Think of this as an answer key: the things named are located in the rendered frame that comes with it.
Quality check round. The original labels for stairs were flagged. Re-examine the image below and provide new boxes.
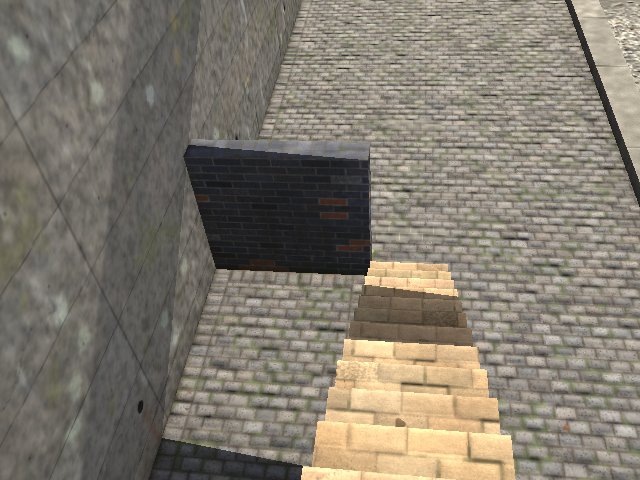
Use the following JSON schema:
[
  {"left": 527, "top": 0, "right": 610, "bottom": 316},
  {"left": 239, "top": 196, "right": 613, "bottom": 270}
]
[{"left": 301, "top": 261, "right": 516, "bottom": 480}]

